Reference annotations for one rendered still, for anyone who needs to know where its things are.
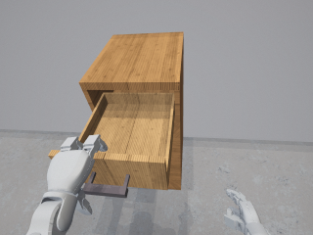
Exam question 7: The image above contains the drawer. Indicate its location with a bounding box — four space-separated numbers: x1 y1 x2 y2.
48 92 175 190

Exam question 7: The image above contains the left robot forearm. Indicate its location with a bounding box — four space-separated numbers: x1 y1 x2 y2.
26 190 78 235

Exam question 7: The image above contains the right robot forearm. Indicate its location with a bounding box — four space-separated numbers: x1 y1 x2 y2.
245 222 271 235

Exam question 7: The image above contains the handle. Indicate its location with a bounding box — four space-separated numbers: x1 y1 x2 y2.
83 171 130 199

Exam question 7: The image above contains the left robot hand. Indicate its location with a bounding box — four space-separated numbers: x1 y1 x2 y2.
47 134 108 215

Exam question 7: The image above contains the right robot hand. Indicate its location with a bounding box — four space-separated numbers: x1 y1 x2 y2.
224 189 262 234

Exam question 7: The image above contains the cabinet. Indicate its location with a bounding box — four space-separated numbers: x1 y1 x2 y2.
78 31 184 190

